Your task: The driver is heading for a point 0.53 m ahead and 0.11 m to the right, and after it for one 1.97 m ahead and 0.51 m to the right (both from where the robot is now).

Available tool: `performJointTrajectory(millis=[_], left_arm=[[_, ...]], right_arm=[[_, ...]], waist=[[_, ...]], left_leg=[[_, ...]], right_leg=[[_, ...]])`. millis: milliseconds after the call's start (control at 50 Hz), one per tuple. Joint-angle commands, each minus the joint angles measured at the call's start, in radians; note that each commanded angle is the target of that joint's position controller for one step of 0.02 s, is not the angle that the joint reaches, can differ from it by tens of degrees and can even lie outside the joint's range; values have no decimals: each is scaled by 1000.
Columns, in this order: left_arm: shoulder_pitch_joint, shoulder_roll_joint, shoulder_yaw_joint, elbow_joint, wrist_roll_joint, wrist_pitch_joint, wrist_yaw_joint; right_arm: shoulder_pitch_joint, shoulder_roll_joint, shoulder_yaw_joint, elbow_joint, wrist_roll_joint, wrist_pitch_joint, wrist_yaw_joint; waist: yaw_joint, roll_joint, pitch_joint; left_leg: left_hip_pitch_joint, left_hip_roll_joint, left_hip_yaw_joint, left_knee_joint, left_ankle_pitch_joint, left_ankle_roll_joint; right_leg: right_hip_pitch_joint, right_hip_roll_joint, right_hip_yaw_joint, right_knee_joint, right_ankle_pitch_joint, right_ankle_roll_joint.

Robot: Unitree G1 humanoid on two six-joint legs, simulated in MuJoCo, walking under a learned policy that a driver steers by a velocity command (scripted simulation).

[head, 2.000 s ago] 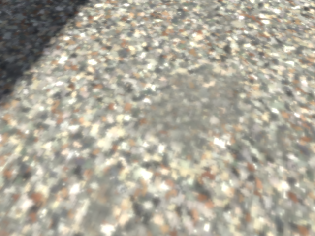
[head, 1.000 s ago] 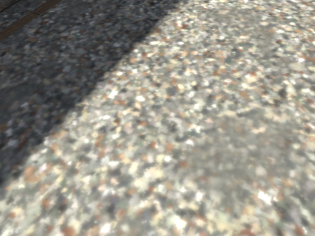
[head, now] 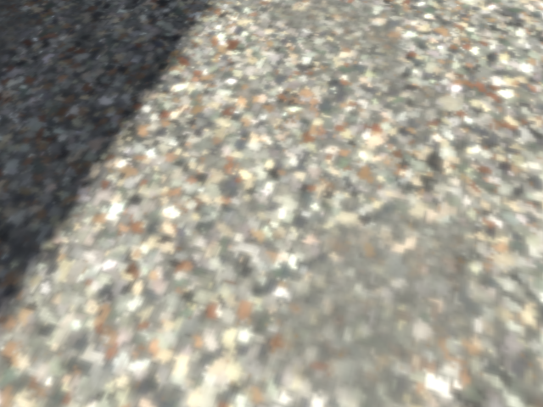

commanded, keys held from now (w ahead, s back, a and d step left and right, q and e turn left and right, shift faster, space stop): e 0.32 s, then w+e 0.46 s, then w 0.04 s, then w+q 0.18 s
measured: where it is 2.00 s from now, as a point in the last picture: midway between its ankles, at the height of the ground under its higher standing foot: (423, 294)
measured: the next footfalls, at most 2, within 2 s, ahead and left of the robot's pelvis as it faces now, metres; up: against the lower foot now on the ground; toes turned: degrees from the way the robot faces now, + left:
left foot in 0.16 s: +0.07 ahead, +0.14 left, +0.00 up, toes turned -10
right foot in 0.66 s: +0.06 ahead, -0.15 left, +0.00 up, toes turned -27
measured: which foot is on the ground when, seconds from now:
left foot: up 0.00-0.14, down 0.16-0.66, up 0.68-1.00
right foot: down 0.00-0.16, up 0.18-0.64, down 0.66-1.00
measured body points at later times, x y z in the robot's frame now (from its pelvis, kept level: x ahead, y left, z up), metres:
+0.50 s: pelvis +0.02 +0.03 +0.00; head +0.05 +0.03 +0.45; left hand +0.25 +0.25 -0.10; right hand +0.03 -0.27 -0.11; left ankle +0.03 +0.15 -0.75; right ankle -0.01 -0.12 -0.69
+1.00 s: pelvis +0.17 -0.11 +0.00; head +0.18 -0.15 +0.45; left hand +0.35 +0.11 -0.10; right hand +0.21 -0.43 -0.11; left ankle +0.42 -0.08 -0.69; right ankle +0.02 -0.13 -0.75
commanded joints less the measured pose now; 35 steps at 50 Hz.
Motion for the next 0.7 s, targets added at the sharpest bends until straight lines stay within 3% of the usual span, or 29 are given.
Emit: performJointTrajectory(millis=[20, 100, 140, 160, 180, 200, 220, 240, 260, 280, 320, 380, 480, 580, 620, 640, 660, 680, 700], left_arm=[[-6, 189, 54, -70, -2, 7, 12], [-56, 192, 58, -90, -9, 21, 4], [-101, 181, 53, -104, -22, 29, 7], [-83, 149, 44, -108, -16, 30, 10], [-28, 75, 25, -106, 4, 30, 6], [-12, 112, 41, -136, -4, 18, 5], [-7, 194, 61, -117, 0, 14, 4], [-2, 219, 75, -97, -7, 19, 4], [13, 197, 75, -78, -5, 31, 8], [9, 179, 70, -81, -2, 38, 8], [-31, 143, 57, -110, -11, 40, -1], [-122, 117, 39, -163, -17, 30, -16], [-164, 91, 19, -206, -9, 6, -46], [-147, 88, 15, -217, -14, 1, -70], [-77, 90, 20, -194, -13, 4, -75], [4, 113, 36, -164, -13, 6, -71], [155, 173, 70, -121, -24, 8, -61], [280, 309, 101, -111, -25, 2, -46], [244, 299, 83, -154, -19, -35, -61]], right_arm=[[-33, -47, -3, -57, 9, -17, 6], [22, -81, -11, -43, 15, -23, 22], [98, -93, -20, -20, 10, -32, 30], [128, -132, -33, -11, 0, -32, 28], [130, -197, -45, -20, -18, -23, 19], [101, -226, -47, -30, -54, -21, 23], [56, -176, -34, -56, -53, -29, 23], [6, -123, -21, -65, -42, -32, 21], [-19, -107, -16, -73, -28, -33, 18], [-21, -94, -11, -73, -14, -32, 13], [21, -101, -8, -57, -17, -25, 0], [127, -135, -18, -35, -11, -20, -13], [154, -191, -37, -39, -2, -42, 4], [164, -217, -52, -38, 21, -60, 44], [138, -217, -53, -39, 38, -54, 54], [138, -195, -45, -39, 36, -54, 56], [144, -139, -26, -42, 18, -57, 58], [92, -41, 7, -110, -32, -67, 59], [36, -79, 2, -153, -13, -98, 61]], waist=[[3, -156, -164], [-11, -195, -154], [-59, -183, -151], [-52, -129, -167], [-11, 118, -183], [1, 254, -147], [1, 157, -119], [16, 113, -92], [23, 102, -78], [9, 117, -61], [-16, 129, -52], [-93, 136, -72], [-111, 126, -33], [-88, 118, -4], [-31, 93, -16], [8, 65, -49], [74, -22, -125], [98, -326, -150], [93, -275, -183]], left_leg=[[-24, 1, -17, -133, 30, -19], [107, -12, -16, -308, 63, -7], [236, -5, 4, -532, 236, 18], [358, 81, -48, -577, 313, 50], [475, 304, -258, -584, 483, 137], [410, 458, -455, -604, 594, 307], [376, 459, -417, -616, 540, 346], [351, 384, -304, -604, 486, 300], [353, 324, -223, -599, 423, 259], [357, 305, -180, -596, 444, 254], [365, 280, -101, -605, 497, 266], [480, 318, -124, -684, 166, 282], [468, 357, -77, -748, 28, 264], [387, 361, 23, -727, 46, 242], [328, 350, 80, -643, 59, 213], [256, 322, 131, -532, 132, 187], [148, 259, 213, -277, 222, 140], [-206, 124, 269, 161, -105, 45], [-432, 31, 47, 347, -206, 38]], right_leg=[[228, -222, 260, -64, 465, -182], [170, -203, 325, -57, 419, -164], [123, -152, 324, -14, 315, -111], [30, -104, 292, 50, 159, -64], [-137, 30, 148, 285, -215, -6], [-299, 101, 78, 458, -478, 40], [-311, 29, 98, 621, -428, 63], [-312, 17, 88, 677, -353, 74], [-322, 8, 74, 706, -295, 90], [-343, 1, 65, 738, -247, 108], [-345, -9, 14, 715, -196, 129], [-405, -61, -30, 579, -151, 140], [-342, -106, -83, 395, -145, 99], [-166, -92, -152, 215, -149, 25], [-25, -59, -197, 95, -88, -11], [119, -18, -220, 65, -79, -33], [335, -17, -157, 35, -97, -77], [539, -285, 315, -77, -140, -211], [549, -397, 685, -228, -341, -351]])
Velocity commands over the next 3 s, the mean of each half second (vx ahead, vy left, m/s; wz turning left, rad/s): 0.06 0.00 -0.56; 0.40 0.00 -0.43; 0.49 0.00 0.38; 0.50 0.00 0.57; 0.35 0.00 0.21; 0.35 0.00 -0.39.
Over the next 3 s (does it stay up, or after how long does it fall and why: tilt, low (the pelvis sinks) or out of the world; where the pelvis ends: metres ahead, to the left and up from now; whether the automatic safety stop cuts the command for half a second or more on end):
stays up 1.15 -0.24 0.00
